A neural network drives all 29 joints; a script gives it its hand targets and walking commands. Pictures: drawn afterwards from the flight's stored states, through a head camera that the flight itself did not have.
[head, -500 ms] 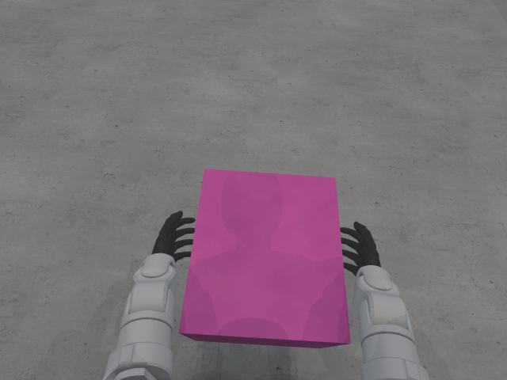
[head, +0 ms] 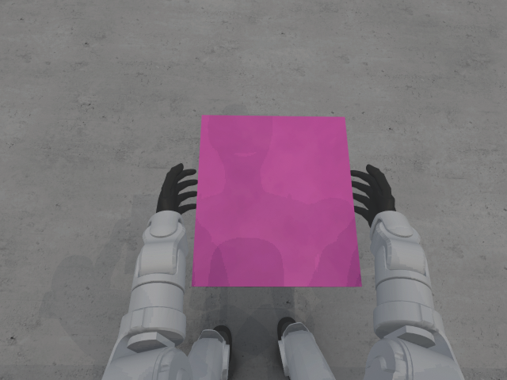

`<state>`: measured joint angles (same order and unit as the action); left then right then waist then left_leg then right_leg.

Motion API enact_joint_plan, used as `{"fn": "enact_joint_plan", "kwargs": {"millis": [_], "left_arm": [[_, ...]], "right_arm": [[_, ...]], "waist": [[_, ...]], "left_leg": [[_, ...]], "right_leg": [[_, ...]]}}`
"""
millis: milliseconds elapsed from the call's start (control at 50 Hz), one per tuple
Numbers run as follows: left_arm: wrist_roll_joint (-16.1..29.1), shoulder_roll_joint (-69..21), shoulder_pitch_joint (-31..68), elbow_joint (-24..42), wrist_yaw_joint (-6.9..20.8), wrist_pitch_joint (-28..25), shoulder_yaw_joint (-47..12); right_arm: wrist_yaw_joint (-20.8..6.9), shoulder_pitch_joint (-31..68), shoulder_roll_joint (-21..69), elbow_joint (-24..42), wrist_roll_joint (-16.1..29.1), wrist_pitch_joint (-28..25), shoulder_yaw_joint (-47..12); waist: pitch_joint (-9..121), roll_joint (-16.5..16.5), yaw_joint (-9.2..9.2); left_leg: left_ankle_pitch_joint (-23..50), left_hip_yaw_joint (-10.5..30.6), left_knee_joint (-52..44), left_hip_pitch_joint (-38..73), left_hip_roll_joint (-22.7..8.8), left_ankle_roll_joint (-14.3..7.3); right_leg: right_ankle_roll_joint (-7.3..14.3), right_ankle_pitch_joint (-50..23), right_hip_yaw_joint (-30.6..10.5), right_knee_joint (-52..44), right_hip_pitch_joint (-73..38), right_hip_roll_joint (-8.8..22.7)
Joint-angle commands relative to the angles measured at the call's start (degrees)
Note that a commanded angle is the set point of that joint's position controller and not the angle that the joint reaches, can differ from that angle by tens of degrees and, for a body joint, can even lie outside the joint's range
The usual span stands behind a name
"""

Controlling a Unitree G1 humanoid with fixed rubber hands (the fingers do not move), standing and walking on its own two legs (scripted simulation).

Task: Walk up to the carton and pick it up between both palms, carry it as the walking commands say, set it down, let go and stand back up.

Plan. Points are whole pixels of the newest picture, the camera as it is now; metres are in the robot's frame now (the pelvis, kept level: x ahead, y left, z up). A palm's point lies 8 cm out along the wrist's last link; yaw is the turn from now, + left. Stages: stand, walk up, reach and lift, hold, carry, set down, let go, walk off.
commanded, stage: set down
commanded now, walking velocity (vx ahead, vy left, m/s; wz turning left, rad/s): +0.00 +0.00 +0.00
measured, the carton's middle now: (270, 208) +0.42 -0.05 -0.16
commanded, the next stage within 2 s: none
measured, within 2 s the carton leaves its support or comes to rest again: neither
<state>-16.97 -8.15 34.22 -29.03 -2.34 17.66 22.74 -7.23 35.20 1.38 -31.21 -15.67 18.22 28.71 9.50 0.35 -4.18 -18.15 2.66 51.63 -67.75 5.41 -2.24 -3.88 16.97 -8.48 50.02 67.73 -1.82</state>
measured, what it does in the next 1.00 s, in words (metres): lowers itself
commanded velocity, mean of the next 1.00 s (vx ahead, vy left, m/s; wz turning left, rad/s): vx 0.00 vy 0.00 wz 0.00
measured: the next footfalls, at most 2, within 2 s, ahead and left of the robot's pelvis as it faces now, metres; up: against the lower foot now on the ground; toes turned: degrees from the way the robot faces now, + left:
none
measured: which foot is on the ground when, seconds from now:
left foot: down 0.00-1.00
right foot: down 0.00-1.00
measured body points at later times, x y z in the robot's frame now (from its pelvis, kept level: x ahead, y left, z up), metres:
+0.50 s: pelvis -0.03 -0.03 -0.07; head +0.21 -0.04 +0.31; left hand +0.44 +0.11 -0.15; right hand +0.42 -0.23 -0.15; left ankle +0.03 +0.09 -0.67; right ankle +0.04 -0.16 -0.67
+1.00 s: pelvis -0.04 -0.02 -0.15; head +0.24 +0.00 +0.20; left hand +0.46 +0.13 -0.26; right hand +0.44 -0.22 -0.24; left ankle +0.03 +0.09 -0.67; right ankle +0.04 -0.16 -0.67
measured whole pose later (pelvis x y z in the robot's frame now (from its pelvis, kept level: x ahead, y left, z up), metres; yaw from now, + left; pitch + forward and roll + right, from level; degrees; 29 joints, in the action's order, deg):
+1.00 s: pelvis -0.04 -0.02 -0.15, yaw +0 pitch +51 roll -2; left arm -10.8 3.7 56.4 -41.6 -3.7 18.1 21.0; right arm 0.3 53.3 -1.8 -37.4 -10.7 18.0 28.9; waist 15.2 0.2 -3.9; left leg -28.6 4.5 89.0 -110.9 6.9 0.8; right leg -4.1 27.6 -5.2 87.1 110.5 -5.2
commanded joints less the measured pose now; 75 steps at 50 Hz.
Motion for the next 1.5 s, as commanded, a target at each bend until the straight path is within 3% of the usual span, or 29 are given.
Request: {"fn": "enact_joint_plan", "kwargs": {"millis": [0,120,240,440,620,840,940,1080,1240,1480], "left_arm": [[8.0,-48.9,25.6,-5.0,15.6,-1.2,-31.6],[8.6,-48.7,29.7,-6.5,16.2,-1.0,-32.1],[9.4,-48.1,34.3,-7.0,17.0,-0.6,-32.0],[8.4,-42.6,40.5,-12.3,19.7,0.8,-25.4],[9.9,-40.4,44.7,-15.0,21.4,0.0,-23.1],[12.4,-40.8,48.5,-12.8,17.6,-0.9,-27.2],[13.9,-41.5,51.9,-12.2,15.1,-1.2,-28.9],[14.1,-40.8,56.6,-15.1,12.0,-0.8,-27.7],[13.6,-38.7,61.6,-18.9,10.6,-1.0,-24.4],[13.8,-34.8,66.3,-21.5,12.2,-1.9,-22.4]], "right_arm": [[-14.2,27.0,50.5,-3.0,8.0,-1.9,-29.6],[-13.5,29.3,50.7,-3.2,7.9,-1.5,-29.5],[-12.6,33.8,52.6,-2.0,9.4,-0.5,-31.1],[-8.9,40.1,55.3,-4.7,9.2,1.9,-29.9],[-6.1,44.6,54.2,-5.3,9.1,0.8,-28.2],[-6.5,47.0,51.5,-7.1,11.7,-0.6,-28.5],[-7.1,49.1,48.8,-7.9,12.7,-0.9,-28.1],[-7.7,53.6,44.2,-9.9,13.0,-0.8,-25.2],[-8.0,59.4,42.2,-10.6,13.5,-0.5,-22.9],[-5.8,64.0,41.6,-10.6,12.8,-0.8,-21.9]], "waist": [[38.6,2.3,-0.61],[42.4,3.5,-1.72],[47.1,3.7,-0.93],[46.6,-0.7,1.38],[49.7,-2.2,0.83],[55.5,2.4,0.45],[56.3,5.3,-0.61],[54.6,8.1,-1.92],[53.5,7.1,-1.78],[53.3,4.4,-1.65]], "left_leg": [[24.6,1.0,-1.0,28.0,-0.2,3.6],[21.7,0.6,3.3,23.5,0.3,3.5],[16.8,-1.2,7.2,15.9,1.5,3.1],[4.7,-4.3,12.4,-4.2,3.2,1.7],[4.6,-4.6,18.6,-14.7,3.6,1.9],[11.5,-4.8,26.8,-12.4,3.4,3.6],[12.8,-4.3,30.3,-9.1,3.1,4.4],[9.1,-3.3,33.6,-6.5,3.2,4.9],[5.4,-3.3,37.1,-9.4,3.6,4.3],[4.4,-5.2,43.4,-20.6,3.8,3.8]], "right_leg": [[3.5,-16.7,8.9,2.3,-9.1,-5.2],[3.3,-14.3,9.4,6.5,-3.4,-5.6],[2.8,-13.9,9.7,10.4,-3.6,-5.9],[1.1,-9.5,8.4,14.0,-7.7,-5.6],[0.7,-13.4,8.1,19.4,-8.3,-5.4],[1.2,-15.5,10.3,28.9,4.5,-6.2],[1.6,-12.3,11.6,32.9,13.7,-6.3],[2.4,-5.0,13.2,37.3,25.0,-6.2],[2.2,-2.2,13.9,41.3,29.1,-6.0],[1.2,-5.3,13.3,46.5,25.5,-6.0]]}}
